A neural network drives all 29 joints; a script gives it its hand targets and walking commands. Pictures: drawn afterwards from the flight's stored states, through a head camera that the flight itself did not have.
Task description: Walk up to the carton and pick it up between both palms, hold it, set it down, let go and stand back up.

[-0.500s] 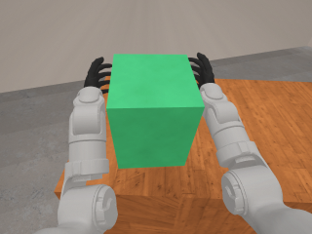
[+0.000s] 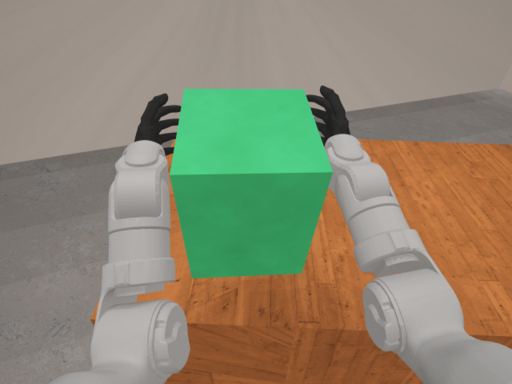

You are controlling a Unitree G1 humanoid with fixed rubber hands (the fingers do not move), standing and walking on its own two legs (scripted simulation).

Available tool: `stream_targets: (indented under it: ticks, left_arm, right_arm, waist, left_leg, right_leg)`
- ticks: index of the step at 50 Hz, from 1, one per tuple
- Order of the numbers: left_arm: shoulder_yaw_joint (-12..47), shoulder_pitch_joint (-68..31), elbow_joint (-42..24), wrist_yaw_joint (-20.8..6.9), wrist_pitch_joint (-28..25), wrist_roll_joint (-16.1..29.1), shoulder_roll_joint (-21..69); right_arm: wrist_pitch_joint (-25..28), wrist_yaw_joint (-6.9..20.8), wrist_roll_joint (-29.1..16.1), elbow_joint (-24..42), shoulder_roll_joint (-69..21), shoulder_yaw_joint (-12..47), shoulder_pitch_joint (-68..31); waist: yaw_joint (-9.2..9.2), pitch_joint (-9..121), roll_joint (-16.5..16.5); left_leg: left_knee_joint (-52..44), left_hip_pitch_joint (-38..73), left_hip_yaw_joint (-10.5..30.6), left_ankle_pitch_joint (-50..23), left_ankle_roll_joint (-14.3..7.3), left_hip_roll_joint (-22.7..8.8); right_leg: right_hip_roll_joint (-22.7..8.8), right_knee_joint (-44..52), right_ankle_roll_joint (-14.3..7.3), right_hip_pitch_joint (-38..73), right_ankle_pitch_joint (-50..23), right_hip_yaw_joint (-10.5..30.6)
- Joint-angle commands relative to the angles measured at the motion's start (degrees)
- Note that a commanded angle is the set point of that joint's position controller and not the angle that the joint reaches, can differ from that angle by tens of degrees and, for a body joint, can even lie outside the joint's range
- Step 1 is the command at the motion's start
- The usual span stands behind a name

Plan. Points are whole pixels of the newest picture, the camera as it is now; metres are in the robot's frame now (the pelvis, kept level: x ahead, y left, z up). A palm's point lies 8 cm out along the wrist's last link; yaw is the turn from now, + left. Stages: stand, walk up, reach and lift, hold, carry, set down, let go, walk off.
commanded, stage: reach and lift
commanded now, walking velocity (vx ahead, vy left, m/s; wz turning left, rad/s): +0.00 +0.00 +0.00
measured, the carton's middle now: (246, 186) +0.36 +0.00 +0.18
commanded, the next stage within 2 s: hold in 0.02 s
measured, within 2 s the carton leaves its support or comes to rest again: neither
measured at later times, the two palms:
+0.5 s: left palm (148, 140) +0.37 +0.14 +0.25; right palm (333, 134) +0.39 -0.13 +0.25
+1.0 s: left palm (149, 138) +0.37 +0.14 +0.26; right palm (337, 125) +0.38 -0.13 +0.26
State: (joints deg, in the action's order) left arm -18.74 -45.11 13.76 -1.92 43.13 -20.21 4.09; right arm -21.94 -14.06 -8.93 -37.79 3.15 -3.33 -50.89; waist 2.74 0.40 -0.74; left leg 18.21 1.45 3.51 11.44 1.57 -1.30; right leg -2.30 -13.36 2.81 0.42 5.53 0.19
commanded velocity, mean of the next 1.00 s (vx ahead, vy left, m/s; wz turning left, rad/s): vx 0.00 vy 0.00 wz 0.00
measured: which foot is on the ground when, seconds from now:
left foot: down 0.00-1.00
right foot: down 0.00-1.00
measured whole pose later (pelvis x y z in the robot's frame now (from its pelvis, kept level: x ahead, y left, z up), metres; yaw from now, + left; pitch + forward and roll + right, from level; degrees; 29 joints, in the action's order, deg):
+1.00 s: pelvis +0.00 +0.00 +0.00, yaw +0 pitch -8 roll -1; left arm -20.4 -47.3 12.8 -4.0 46.5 -21.6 3.9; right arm -26.4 -15.1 -11.7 -36.9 3.7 -3.7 -53.9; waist 2.9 1.2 -0.7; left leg 18.2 1.5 3.5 11.7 1.6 -1.7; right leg -1.9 -13.5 2.8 0.3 5.9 0.1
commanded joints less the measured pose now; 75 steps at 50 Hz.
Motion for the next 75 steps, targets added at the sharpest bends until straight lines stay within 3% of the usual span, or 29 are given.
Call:
stream_targets:
  ticks: [1, 4, 8, 11, 17, 20, 22, 23, 26, 28, 36, 38, 44, 46, 48, 50, 51, 53, 54, 57, 58, 61, 62, 64, 65, 68, 69, 73, 75]
  left_arm:
    - [19.66, -39.86, 3.85, -8.48, -2.67, 5.95, 31.72]
    - [18.35, -38.27, 3.14, -8.58, -2.46, 5.19, 30.57]
    - [17.91, -36.00, 3.39, -9.32, -1.20, 4.40, 30.68]
    - [22.04, -36.69, -3.91, -8.71, -1.41, 6.98, 31.86]
    - [26.19, -35.09, -7.63, -8.46, -0.25, 9.17, 33.57]
    - [27.84, -36.35, -10.81, -8.11, -0.23, 9.97, 34.61]
    - [27.40, -34.43, -7.08, -7.94, 0.44, 9.59, 34.49]
    - [28.31, -36.43, -8.63, -7.83, 0.46, 10.07, 34.61]
    - [25.69, -36.54, -5.74, -8.41, 1.54, 8.28, 33.67]
    - [22.69, -36.25, -1.13, -9.07, 2.47, 6.37, 33.16]
    - [19.05, -40.95, 1.21, -9.94, 1.62, 5.05, 31.69]
    - [19.42, -41.24, 1.86, -10.11, 1.31, 5.23, 31.88]
    - [17.79, -40.94, 4.21, -10.06, 0.53, 4.66, 31.14]
    - [18.83, -39.61, 1.06, -10.07, 0.38, 5.52, 30.91]
    - [19.42, -38.58, 0.18, -9.90, 0.77, 5.37, 30.76]
    - [21.00, -38.44, -4.68, -9.79, 0.29, 6.29, 30.84]
    - [22.10, -36.40, -4.96, -9.58, 0.70, 6.78, 31.84]
    - [24.02, -36.58, -6.60, -9.25, 0.61, 8.05, 32.32]
    - [23.50, -36.48, -6.16, -9.20, 0.92, 7.43, 32.27]
    - [24.57, -35.98, -7.79, -9.57, 1.30, 8.06, 32.12]
    - [24.91, -35.70, -8.03, -9.53, 1.41, 8.10, 32.22]
    - [25.78, -36.71, -8.04, -9.20, 1.75, 8.69, 33.09]
    - [25.62, -35.50, -8.15, -9.14, 1.96, 8.66, 32.79]
    - [24.58, -35.89, -6.19, -9.63, 2.67, 7.03, 32.83]
    - [23.40, -36.24, -5.51, -9.91, 2.58, 6.79, 32.09]
    - [23.65, -37.48, -4.20, -10.08, 2.65, 6.98, 32.58]
    - [23.30, -38.94, -3.12, -9.91, 2.34, 6.76, 32.39]
    - [21.25, -40.64, 0.46, -10.30, 2.23, 5.71, 32.28]
    - [19.80, -39.57, 0.96, -10.38, 1.82, 5.10, 31.84]
  right_arm:
    - [1.81, 6.51, -6.57, 9.09, -36.11, 13.86, -43.21]
    - [1.35, 6.28, -6.56, 9.42, -36.43, 15.32, -41.74]
    - [0.83, 5.86, -7.51, 8.66, -35.82, 16.38, -40.11]
    - [0.82, 5.26, -10.57, 14.85, -36.31, 20.18, -40.57]
    - [-0.10, 3.43, -13.90, 20.36, -36.65, 22.91, -41.53]
    - [-0.11, 3.05, -14.67, 23.51, -37.54, 23.98, -42.59]
    - [-0.62, 2.71, -15.07, 24.64, -36.60, 23.77, -45.26]
    - [-0.83, 2.74, -15.35, 23.64, -36.46, 23.48, -44.87]
    - [-1.79, 2.93, -13.92, 20.89, -35.60, 21.16, -44.67]
    - [-2.75, 3.36, -12.94, 15.87, -34.94, 18.62, -44.47]
    - [-3.61, 4.91, -10.93, 10.57, -35.99, 16.12, -44.55]
    - [-3.06, 5.36, -9.73, 10.58, -36.15, 14.92, -45.51]
    - [-2.54, 5.97, -9.56, 9.15, -36.19, 15.04, -45.27]
    - [-2.39, 5.66, -10.13, 10.81, -36.67, 16.10, -43.02]
    - [-2.55, 5.29, -11.53, 11.21, -35.82, 17.90, -42.45]
    - [-2.48, 4.76, -12.76, 14.37, -37.06, 20.28, -41.20]
    - [-2.61, 4.27, -13.14, 15.56, -36.30, 21.15, -40.19]
    - [-2.45, 3.75, -14.38, 18.98, -36.89, 22.98, -42.55]
    - [-2.75, 3.63, -14.65, 17.65, -36.41, 22.47, -41.77]
    - [-2.76, 3.03, -15.05, 20.18, -36.26, 23.09, -42.06]
    - [-3.04, 2.83, -15.22, 19.75, -35.75, 22.92, -41.75]
    - [-2.68, 2.58, -16.39, 22.34, -36.11, 23.14, -44.66]
    - [-2.93, 2.51, -16.59, 22.99, -36.15, 23.92, -43.70]
    - [-3.67, 2.60, -15.01, 18.64, -35.08, 21.33, -42.20]
    - [-3.44, 2.61, -14.60, 19.85, -35.96, 21.16, -44.16]
    - [-3.53, 2.84, -14.26, 18.69, -35.46, 19.38, -45.00]
    - [-3.28, 3.12, -13.79, 18.95, -35.84, 19.41, -47.01]
    - [-3.58, 4.08, -12.18, 14.23, -35.53, 16.60, -46.77]
    - [-3.38, 4.44, -11.59, 14.17, -35.74, 17.02, -45.99]
  waist:
    - [4.09, 13.80, 0.18]
    - [3.59, 15.12, -1.80]
    - [3.35, 14.88, -0.72]
    - [3.59, 20.53, -0.33]
    - [5.55, 23.32, 0.27]
    - [5.57, 26.07, 0.84]
    - [5.42, 24.02, -0.04]
    - [5.73, 24.31, 0.60]
    - [5.64, 19.52, 0.57]
    - [5.14, 14.09, 0.99]
    - [3.34, 12.72, 1.56]
    - [3.80, 13.04, 1.50]
    - [2.63, 12.98, 0.76]
    - [2.93, 16.22, -0.20]
    - [2.94, 17.41, 1.00]
    - [3.13, 21.45, 0.84]
    - [4.11, 22.05, 1.04]
    - [4.18, 24.20, -0.09]
    - [4.06, 21.43, 1.27]
    - [4.05, 22.83, 0.42]
    - [4.76, 22.70, 0.68]
    - [4.26, 23.17, 1.89]
    - [4.74, 22.98, 0.76]
    - [5.10, 17.79, 1.66]
    - [4.31, 18.76, 0.32]
    - [4.79, 17.34, 1.54]
    - [3.83, 17.88, 0.97]
    - [3.97, 13.75, 2.45]
    - [3.12, 15.05, 1.18]
  left_leg:
    - [-5.26, -7.96, -6.48, -2.60, -0.59, 3.99]
    - [-4.58, -6.21, -6.84, -6.48, -0.62, 4.49]
    - [-4.09, -5.05, -6.86, -8.81, -0.08, 4.65]
    - [-1.52, -1.60, -6.30, -18.09, 0.81, 4.74]
    - [1.03, 0.09, -5.77, -24.24, 2.50, 5.58]
    - [1.82, 1.07, -5.24, -24.83, 2.70, 5.43]
    - [1.98, -0.14, -4.91, -23.36, 2.48, 5.21]
    - [1.88, 0.03, -4.96, -23.15, 2.74, 5.25]
    - [0.04, -1.84, -5.36, -16.66, 2.23, 4.84]
    - [-1.54, -4.82, -5.66, -12.03, 1.81, 4.57]
    - [-4.71, -10.14, -6.34, -4.78, 0.28, 3.91]
    - [-5.63, -11.68, -6.19, -2.25, -0.26, 3.52]
    - [-6.37, -13.01, -6.62, -1.15, -0.99, 3.58]
    - [-4.90, -9.66, -6.84, -6.88, -0.45, 4.09]
    - [-3.50, -7.29, -6.67, -10.99, 0.48, 4.57]
    - [-1.68, -4.31, -6.45, -17.24, 1.16, 4.98]
    - [-0.79, -2.60, -6.21, -19.88, 1.74, 4.98]
    - [0.33, -1.60, -5.75, -22.28, 1.98, 5.17]
    - [-0.10, -2.22, -5.83, -21.27, 1.98, 5.34]
    - [0.39, -1.58, -5.75, -21.65, 2.10, 5.22]
    - [0.82, -1.70, -5.80, -22.25, 2.42, 5.16]
    - [1.22, -1.91, -5.54, -22.33, 2.84, 5.31]
    - [1.34, -1.51, -5.47, -23.01, 2.68, 5.36]
    - [0.33, -2.93, -5.50, -18.99, 2.90, 5.03]
    - [-0.02, -3.13, -5.63, -17.85, 2.29, 4.93]
    - [-1.01, -4.90, -5.72, -14.98, 2.29, 4.52]
    - [-1.52, -6.10, -5.98, -13.15, 1.90, 4.54]
    - [-4.39, -10.63, -6.10, -5.13, 0.54, 3.84]
    - [-4.66, -11.12, -6.26, -5.54, 0.05, 3.70]
  right_leg:
    - [6.87, -0.15, -0.11, 10.57, 2.98, -5.12]
    - [6.80, -0.07, 0.06, 11.96, -0.06, -4.93]
    - [7.39, 0.06, -0.33, 12.31, -1.44, -4.86]
    - [7.69, -1.25, -0.14, 14.51, -9.34, -4.84]
    - [8.32, -2.15, 0.06, 17.10, -18.42, -4.71]
    - [8.25, -2.53, 0.03, 16.74, -18.91, -4.62]
    - [8.31, -2.07, -0.04, 15.75, -17.24, -4.61]
    - [8.33, -2.07, -0.18, 15.45, -16.65, -4.61]
    - [8.05, -1.11, -0.31, 13.67, -9.92, -4.72]
    - [7.96, -0.49, -0.53, 12.50, -4.32, -4.19]
    - [8.05, -1.45, -0.47, 13.82, 0.65, -4.07]
    - [7.84, -1.44, -0.47, 13.69, 2.43, -4.35]
    - [8.02, -2.13, -0.40, 13.91, 2.87, -4.70]
    - [7.73, -2.02, -0.24, 15.02, -1.66, -4.49]
    - [7.95, -1.85, -0.42, 14.95, -4.07, -4.26]
    - [8.02, -2.25, -0.36, 15.91, -9.72, -4.49]
    - [8.20, -2.10, -0.31, 16.05, -12.06, -4.32]
    - [8.49, -2.27, -0.20, 16.62, -14.57, -4.40]
    - [8.50, -2.18, -0.12, 15.94, -13.94, -4.33]
    - [8.29, -2.44, -0.09, 16.35, -15.30, -4.21]
    - [8.34, -2.48, -0.16, 16.55, -16.22, -4.40]
    - [8.49, -2.61, -0.12, 16.15, -15.83, -4.43]
    - [8.44, -2.67, 0.10, 16.47, -17.38, -4.55]
    - [8.30, -1.80, -0.46, 14.88, -12.08, -4.41]
    - [8.14, -1.55, -0.38, 15.47, -11.68, -4.18]
    - [8.22, -1.58, -0.58, 14.34, -8.28, -4.40]
    - [8.20, -1.67, -0.57, 14.64, -6.80, -4.33]
    - [8.26, -2.05, -0.57, 14.41, -1.06, -4.56]
    - [8.26, -2.24, -0.36, 15.89, -1.51, -4.38]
